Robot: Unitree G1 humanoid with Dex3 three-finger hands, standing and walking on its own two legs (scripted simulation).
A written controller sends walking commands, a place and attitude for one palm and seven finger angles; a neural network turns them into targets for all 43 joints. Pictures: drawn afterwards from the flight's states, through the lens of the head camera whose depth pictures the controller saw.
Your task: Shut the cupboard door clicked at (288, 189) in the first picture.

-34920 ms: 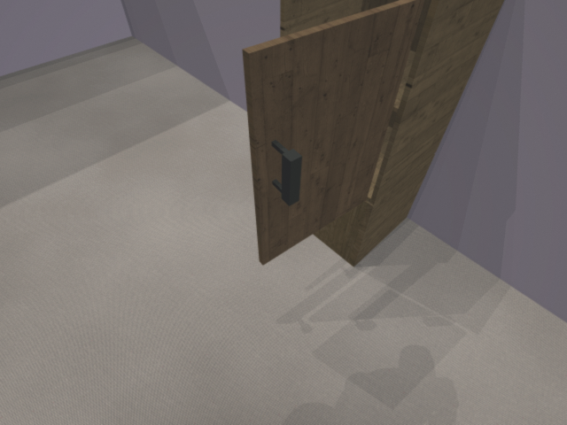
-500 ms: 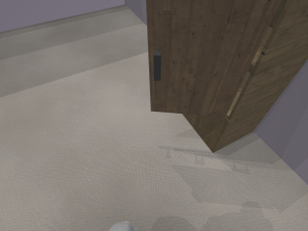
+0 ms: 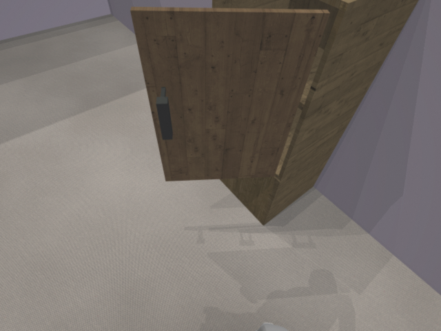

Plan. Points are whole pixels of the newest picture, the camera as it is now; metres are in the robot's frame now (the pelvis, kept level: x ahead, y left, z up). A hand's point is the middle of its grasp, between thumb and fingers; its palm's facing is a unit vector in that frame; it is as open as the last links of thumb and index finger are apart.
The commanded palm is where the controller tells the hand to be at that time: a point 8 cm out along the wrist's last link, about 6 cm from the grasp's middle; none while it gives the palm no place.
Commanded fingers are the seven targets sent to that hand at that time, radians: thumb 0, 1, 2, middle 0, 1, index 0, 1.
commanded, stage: take the last steps up to it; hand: left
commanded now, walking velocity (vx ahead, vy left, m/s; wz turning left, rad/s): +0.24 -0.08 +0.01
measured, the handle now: (165, 113) +0.62 +0.15 +0.00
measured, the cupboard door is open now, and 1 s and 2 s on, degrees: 56 56 56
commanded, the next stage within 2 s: come to a stop and stand still in 0.26 s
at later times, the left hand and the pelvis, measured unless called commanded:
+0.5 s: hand out of the picture +0.15 +0.11 -0.19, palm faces +0.10 -0.98 -0.16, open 7.4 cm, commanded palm none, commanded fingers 0.00 0.90 0.90 -0.20 -0.30 -0.20 -0.30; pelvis +0.15 -0.06 -0.01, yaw +3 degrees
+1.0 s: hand (138, 311) +0.19 +0.18 -0.20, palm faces +0.10 -0.96 -0.26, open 7.4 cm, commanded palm none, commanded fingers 0.00 0.90 0.90 -0.20 -0.30 -0.20 -0.30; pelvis +0.18 -0.04 -0.02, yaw +3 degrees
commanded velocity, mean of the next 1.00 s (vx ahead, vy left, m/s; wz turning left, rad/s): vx -0.05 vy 0.01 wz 0.01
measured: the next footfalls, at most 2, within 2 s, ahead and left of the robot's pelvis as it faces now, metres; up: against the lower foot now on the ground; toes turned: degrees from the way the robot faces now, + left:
right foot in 0.06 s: +0.11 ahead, -0.15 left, +0.00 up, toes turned -5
left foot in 0.36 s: +0.20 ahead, +0.06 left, +0.00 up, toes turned +11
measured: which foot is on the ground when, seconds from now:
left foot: down 0.00-0.06, up 0.08-0.34, down 0.36-0.62, up 0.64-0.92, down 0.94-1.00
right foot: up 0.00-0.04, down 0.06-0.38, up 0.40-0.52, down 0.54-0.94, up 0.96-1.00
